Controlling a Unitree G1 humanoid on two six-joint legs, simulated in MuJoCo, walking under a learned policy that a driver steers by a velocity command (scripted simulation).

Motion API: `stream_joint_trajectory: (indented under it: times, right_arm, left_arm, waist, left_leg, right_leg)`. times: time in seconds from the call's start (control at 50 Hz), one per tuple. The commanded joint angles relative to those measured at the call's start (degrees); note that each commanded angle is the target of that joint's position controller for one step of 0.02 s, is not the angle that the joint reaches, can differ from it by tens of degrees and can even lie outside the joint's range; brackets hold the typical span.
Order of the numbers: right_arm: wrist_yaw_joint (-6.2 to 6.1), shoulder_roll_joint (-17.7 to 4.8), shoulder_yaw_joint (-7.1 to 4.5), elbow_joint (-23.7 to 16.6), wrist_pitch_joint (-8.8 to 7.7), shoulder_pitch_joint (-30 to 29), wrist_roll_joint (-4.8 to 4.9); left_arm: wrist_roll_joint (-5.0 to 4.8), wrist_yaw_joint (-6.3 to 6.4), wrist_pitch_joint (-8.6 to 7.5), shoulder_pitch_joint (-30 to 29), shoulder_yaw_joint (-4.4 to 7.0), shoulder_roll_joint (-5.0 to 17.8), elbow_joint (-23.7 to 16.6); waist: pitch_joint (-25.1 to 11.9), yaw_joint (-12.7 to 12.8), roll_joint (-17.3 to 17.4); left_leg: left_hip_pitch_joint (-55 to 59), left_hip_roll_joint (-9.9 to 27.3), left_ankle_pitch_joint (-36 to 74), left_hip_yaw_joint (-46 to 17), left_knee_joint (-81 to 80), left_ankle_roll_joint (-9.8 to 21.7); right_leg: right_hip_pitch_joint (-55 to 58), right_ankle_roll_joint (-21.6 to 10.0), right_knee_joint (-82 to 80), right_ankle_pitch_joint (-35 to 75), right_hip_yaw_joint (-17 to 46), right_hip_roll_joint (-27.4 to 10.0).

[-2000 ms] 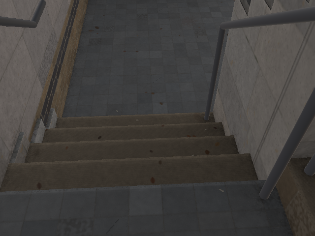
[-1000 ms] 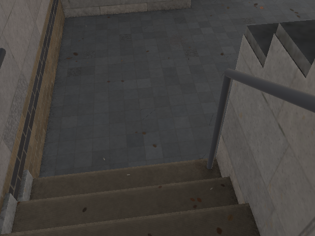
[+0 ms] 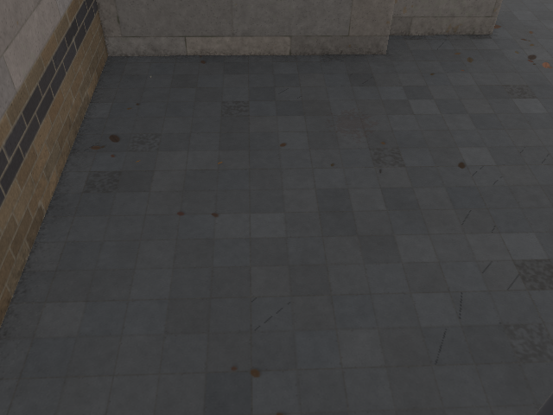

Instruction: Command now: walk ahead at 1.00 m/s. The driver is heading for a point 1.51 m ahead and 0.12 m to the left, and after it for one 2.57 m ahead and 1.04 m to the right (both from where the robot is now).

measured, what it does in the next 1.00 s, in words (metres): goes down: left foot 0.18 m lower, then right foot 0.18 m lower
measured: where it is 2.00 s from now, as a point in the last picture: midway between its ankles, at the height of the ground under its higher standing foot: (282, 190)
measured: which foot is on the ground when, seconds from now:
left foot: up 0.00-0.28, down 0.30-0.66, up 0.68-1.00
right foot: down 0.00-0.30, up 0.32-0.64, down 0.66-1.00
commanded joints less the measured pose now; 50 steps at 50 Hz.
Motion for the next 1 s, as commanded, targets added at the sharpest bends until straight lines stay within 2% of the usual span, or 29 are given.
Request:
stream_joint_trajectory:
  times: [0.02,0.06,0.08,0.12,0.14,0.18,0.22,0.26,0.28,0.3,0.32,0.34,0.36,0.38,0.4,0.44,0.46,0.52,0.58,0.64,0.66,0.68,0.7,0.72,0.76,0.84,0.94,0.98,1.0]
  right_arm:
    - [-0.83,-2.7,-0.72,-4.5,0.32,0.6,-3.19]
    - [-0.31,-3.4,-0.73,-8.6,1.25,-9.1,-5.07]
    - [0.92,-2.9,-0.68,-10.7,2.23,-14.7,-3.19]
    - [1.50,-2.5,-0.25,-8.1,3.56,-10.9,-2.92]
    - [2.69,-4.6,-0.45,-10.1,2.01,-14.9,-1.71]
    - [4.16,-2.3,0.87,-11.4,0.82,-19.7,-1.33]
    - [4.31,-1.3,1.62,-14.0,1.73,-26.3,0.54]
    - [2.61,-7.3,-0.56,-7.6,3.41,-5.6,-1.99]
    - [1.86,-10.8,-1.92,-3.0,3.37,9.3,-2.48]
    - [1.91,-12.4,-3.02,0.8,3.10,22.7,-1.73]
    - [3.54,-10.6,-2.09,-2.3,2.17,12.6,0.47]
    - [4.24,-8.8,-0.25,-1.8,0.35,7.8,-1.16]
    - [3.97,-8.3,-0.73,-0.9,-0.04,9.0,-1.62]
    - [3.47,-6.4,-0.13,-0.4,0.11,8.2,-1.15]
    - [2.79,-7.1,-0.20,-0.6,-0.80,7.5,-2.23]
    - [0.93,-6.3,0.82,-4.6,-1.60,-3.2,-1.94]
    - [0.68,-11.4,-1.03,-4.2,-1.62,-3.3,-2.80]
    - [-0.17,-6.7,-0.23,-6.9,-3.62,-9.8,2.04]
    - [1.58,-4.5,-0.49,-4.1,-2.27,-2.2,-0.67]
    - [1.33,-7.1,-0.47,-1.6,-0.25,4.1,-3.78]
    - [0.83,-7.8,-1.17,-1.3,0.65,0.7,-2.47]
    - [0.50,-3.9,-1.17,-3.2,0.14,-6.3,-2.12]
    - [-0.91,-2.7,-0.64,-7.5,-1.08,0.8,1.94]
    - [-0.84,-5.5,-0.23,-8.9,-1.40,-2.0,2.86]
    - [0.61,-9.9,-1.55,-12.4,-1.80,-17.2,-0.70]
    - [3.49,-3.0,0.11,-15.8,2.56,-21.1,-0.86]
    - [4.04,-4.4,0.82,-19.0,1.70,-29.6,-0.50]
    - [3.42,-6.1,-0.07,-18.4,1.28,-27.2,-0.49]
    - [3.33,-7.2,-1.06,-15.9,1.40,-17.2,-0.21]
  left_arm:
    - [-1.47,-0.21,-0.26,23.8,0.81,4.9,8.6]
    - [-2.74,0.67,-2.25,20.6,0.32,5.0,7.5]
    - [-2.59,1.62,-2.16,16.6,-1.78,0.5,7.0]
    - [-0.62,2.88,-2.02,14.0,-0.09,7.2,5.3]
    - [-2.15,3.50,-3.45,13.2,-0.43,3.3,5.7]
    - [-4.78,3.27,-3.58,10.4,-0.94,2.1,4.2]
    - [-4.02,2.87,-2.58,11.0,-0.16,4.0,2.8]
    - [-1.68,2.79,-1.06,7.2,0.04,5.8,4.4]
    - [-0.90,2.39,-0.99,8.0,0.21,5.4,5.8]
    - [-0.65,2.05,-1.28,0.7,1.04,7.4,4.8]
    - [-0.40,2.60,-0.17,1.0,0.64,3.7,3.7]
    - [-1.89,3.77,-0.68,7.1,-0.19,-1.3,-0.9]
    - [-0.56,3.59,-0.78,9.8,0.34,1.3,1.7]
    - [0.51,3.37,-0.04,11.2,0.48,0.2,3.2]
    - [1.65,3.00,-0.75,9.8,0.56,-0.4,2.2]
    - [1.43,1.37,0.05,-4.1,0.69,1.4,-1.8]
    - [2.08,0.80,0.85,-2.0,0.66,0.8,0.6]
    - [-0.84,-2.75,-1.92,-7.5,-0.43,-1.2,-1.6]
    - [-2.20,-2.09,0.07,-15.9,-0.61,1.3,-5.0]
    - [0.37,-0.33,-0.62,1.6,1.26,6.3,-0.1]
    - [0.75,-0.27,-0.77,13.2,2.63,8.7,3.6]
    - [1.48,-0.43,-0.51,22.0,3.51,12.3,6.7]
    - [1.93,-0.51,-0.85,21.9,2.60,10.9,6.1]
    - [0.85,-0.12,-0.60,19.3,3.22,12.0,4.6]
    - [0.52,0.78,-1.53,8.7,1.00,4.4,2.4]
    - [-0.23,2.03,-3.18,4.0,-0.02,3.6,2.3]
    - [-3.61,0.84,-4.01,6.2,0.17,5.2,1.3]
    - [-3.33,0.44,-4.10,9.1,0.64,8.0,2.5]
    - [-2.29,0.38,-3.84,8.9,0.97,9.6,2.2]
  waist:
    - [7.7,0.5,5.5]
    - [10.6,-0.5,-1.0]
    - [14.0,-3.5,5.8]
    - [10.0,-5.0,3.0]
    - [8.9,-5.6,7.1]
    - [7.5,-4.6,1.9]
    - [9.5,0.6,-3.9]
    - [3.6,-7.8,-8.7]
    - [0.3,-13.6,-4.8]
    - [0.1,-24.6,8.0]
    - [8.6,-19.2,14.5]
    - [7.9,-5.5,15.3]
    - [4.4,-5.2,2.7]
    - [5.5,-2.5,0.3]
    - [3.6,-1.5,4.8]
    - [15.1,1.8,2.4]
    - [12.2,1.4,4.6]
    - [8.5,3.0,2.7]
    - [13.8,-3.4,8.0]
    - [6.2,0.7,4.3]
    - [2.1,8.1,4.5]
    - [1.2,11.9,-2.1]
    - [-8.4,5.0,-5.8]
    - [-12.3,7.6,-9.4]
    - [0.9,5.8,3.6]
    - [10.3,-4.6,1.0]
    - [11.5,-3.4,2.1]
    - [8.6,-4.1,3.6]
    - [-0.1,-8.3,3.3]
  left_leg:
    - [-42.4,3.6,3.8,-11.1,-1.1,1.9]
    - [-47.5,8.1,9.7,-14.7,-10.7,-0.1]
    - [-38.0,8.3,21.3,-13.1,-26.7,-3.9]
    - [-20.8,5.9,30.6,-4.0,-29.3,-6.6]
    - [-19.4,7.3,50.6,-6.2,-44.0,-5.3]
    - [-1.9,6.2,69.6,1.8,-57.6,-4.2]
    - [8.6,4.7,65.7,5.6,-65.8,-5.4]
    - [17.1,3.5,58.1,7.9,-56.8,-1.4]
    - [26.9,3.3,50.4,8.9,-62.7,0.1]
    - [41.0,6.4,50.3,6.4,-73.6,2.2]
    - [30.7,13.7,44.8,-5.6,-88.8,2.9]
    - [38.9,20.3,83.1,-15.3,-65.8,2.2]
    - [42.5,22.6,67.6,-19.9,-68.1,3.7]
    - [34.3,22.2,53.6,-20.6,-68.4,6.0]
    - [28.9,25.8,40.0,-29.0,-67.7,10.0]
    - [-4.6,22.9,37.3,-25.8,-75.7,10.0]
    - [-8.0,19.7,38.7,-21.5,-74.1,8.8]
    - [-25.0,9.6,13.3,-7.9,-73.1,3.0]
    - [-10.0,9.4,24.1,-6.6,-64.6,3.7]
    - [9.9,10.3,53.1,-6.5,-35.7,5.4]
    - [0.7,7.4,45.6,-4.8,-15.5,4.8]
    - [-17.5,-0.9,-3.5,-3.6,9.0,4.0]
    - [-32.0,2.3,-3.6,-10.3,11.0,4.1]
    - [-44.2,4.3,2.7,-6.3,5.8,3.4]
    - [-42.3,9.5,17.8,-7.1,-10.0,1.6]
    - [-23.5,13.4,20.7,-6.0,-36.2,-4.6]
    - [-3.3,9.0,36.2,4.3,-61.8,-3.0]
    - [-1.5,4.2,32.8,7.7,-68.2,-0.6]
    - [7.8,0.4,30.5,7.9,-67.2,0.1]
  right_leg:
    - [25.3,-4.9,1.0,39.6,22.3,-17.9]
    - [10.0,-12.2,0.3,12.7,38.6,-22.8]
    - [-7.3,-10.2,-0.2,8.9,30.7,-18.2]
    - [-20.6,-7.8,2.0,16.3,23.5,-14.7]
    - [-20.2,-3.5,7.6,7.8,17.6,-8.7]
    - [-29.1,-2.8,6.0,-4.4,10.6,-3.6]
    - [-28.3,-2.6,5.3,-1.6,7.9,-4.2]
    - [-21.1,-3.2,26.8,17.9,7.7,-6.8]
    - [-19.2,-2.9,44.0,35.1,4.1,-5.9]
    - [-29.7,-1.4,71.7,19.9,1.4,-1.1]
    - [-34.0,-3.5,90.0,-22.0,0.4,7.3]
    - [-47.9,-4.8,82.6,-22.0,10.2,4.0]
    - [-54.1,-5.5,69.2,-15.7,11.7,0.5]
    - [-53.2,-4.7,67.3,-16.2,11.8,-1.3]
    - [-55.4,-3.0,61.0,-12.2,15.4,-3.3]
    - [-37.5,5.4,28.9,5.2,10.9,-6.7]
    - [-28.7,5.3,30.4,15.1,7.0,-4.0]
    - [1.1,3.5,5.1,56.5,1.6,-4.7]
    - [-3.1,2.7,-3.3,41.6,-4.3,-3.3]
    - [5.3,0.7,-16.5,32.5,-5.6,-3.2]
    - [21.1,-0.9,-18.1,31.7,0.0,-5.0]
    - [32.6,-3.1,-7.7,37.2,6.3,-11.2]
    - [49.1,-2.4,7.7,50.3,16.0,-19.4]
    - [51.9,-9.4,-3.7,15.9,29.1,-25.4]
    - [28.1,-9.0,-19.0,-13.3,32.5,-21.2]
    - [-6.9,-8.2,-23.7,6.1,19.8,-15.9]
    - [-7.5,-6.6,-30.1,31.1,7.4,-11.7]
    - [6.6,-5.3,-22.6,54.8,3.9,-10.6]
    - [11.3,-4.3,-10.0,70.8,1.5,-9.6]
Velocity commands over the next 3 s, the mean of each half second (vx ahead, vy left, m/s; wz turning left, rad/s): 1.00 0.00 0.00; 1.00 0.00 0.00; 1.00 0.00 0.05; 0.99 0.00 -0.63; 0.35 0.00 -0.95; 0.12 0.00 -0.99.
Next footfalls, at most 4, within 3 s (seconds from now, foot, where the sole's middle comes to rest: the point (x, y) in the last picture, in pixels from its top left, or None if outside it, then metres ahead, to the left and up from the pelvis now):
0.30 left None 0.32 0.11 -0.95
0.66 right None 0.75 -0.09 -1.12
1.04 left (262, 314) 1.14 0.09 -1.12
1.48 right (306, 225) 1.61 -0.08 -1.12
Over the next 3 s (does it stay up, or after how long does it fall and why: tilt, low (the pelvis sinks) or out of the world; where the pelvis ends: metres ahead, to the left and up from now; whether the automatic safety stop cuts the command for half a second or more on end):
stays up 2.26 -0.09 -0.35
